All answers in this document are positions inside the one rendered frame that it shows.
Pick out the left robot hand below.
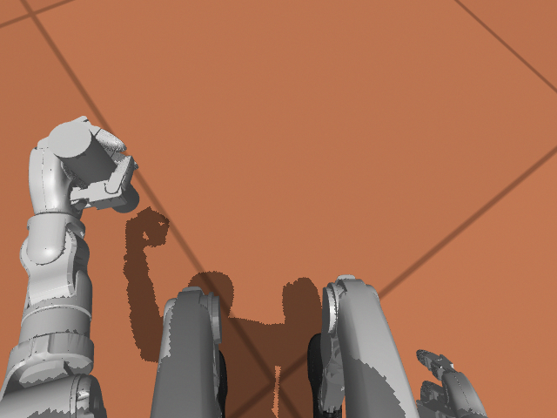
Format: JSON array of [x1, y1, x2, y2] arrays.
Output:
[[29, 116, 138, 220]]

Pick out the left robot arm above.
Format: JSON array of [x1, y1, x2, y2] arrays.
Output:
[[0, 212, 107, 418]]

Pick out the right robot foot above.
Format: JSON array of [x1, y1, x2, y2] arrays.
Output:
[[307, 333, 342, 418]]

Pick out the can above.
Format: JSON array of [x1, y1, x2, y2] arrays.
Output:
[[48, 122, 139, 213]]

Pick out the right robot hand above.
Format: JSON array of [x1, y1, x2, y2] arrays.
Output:
[[416, 349, 487, 418]]

